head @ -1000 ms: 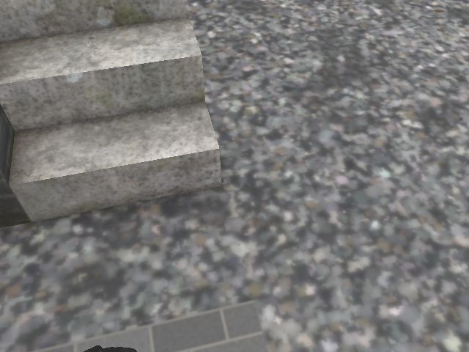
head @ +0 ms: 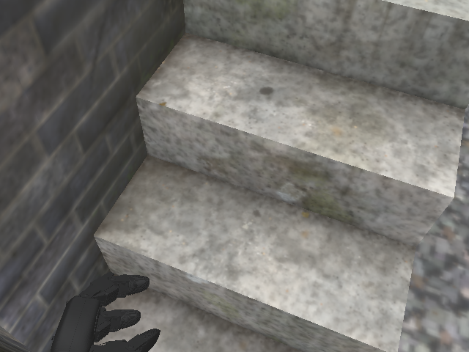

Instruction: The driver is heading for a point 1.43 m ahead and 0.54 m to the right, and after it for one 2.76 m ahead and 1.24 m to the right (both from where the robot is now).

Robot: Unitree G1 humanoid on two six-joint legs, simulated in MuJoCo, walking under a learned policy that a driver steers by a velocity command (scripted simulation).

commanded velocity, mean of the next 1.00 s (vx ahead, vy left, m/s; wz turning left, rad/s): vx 0.08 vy -0.01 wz -0.38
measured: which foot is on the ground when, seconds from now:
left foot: up 0.00-0.10, down 0.12-0.16, up 0.18-0.22, down 0.24-0.42, up 0.44-0.82, down 0.84-1.00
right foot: down 0.00-0.18, up 0.20-0.44, down 0.46-0.84, up 0.86-1.00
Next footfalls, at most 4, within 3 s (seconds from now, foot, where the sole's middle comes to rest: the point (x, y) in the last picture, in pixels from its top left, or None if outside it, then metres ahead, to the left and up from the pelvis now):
0.12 left None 0.12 0.06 -0.60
0.24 left None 0.11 0.08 -0.79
0.46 right None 0.26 -0.03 -0.58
0.84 left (154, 244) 0.56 0.14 -0.39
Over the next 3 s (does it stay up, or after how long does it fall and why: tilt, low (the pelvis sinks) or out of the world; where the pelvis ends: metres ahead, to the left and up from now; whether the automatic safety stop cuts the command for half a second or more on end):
stays up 0.13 0.21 -0.02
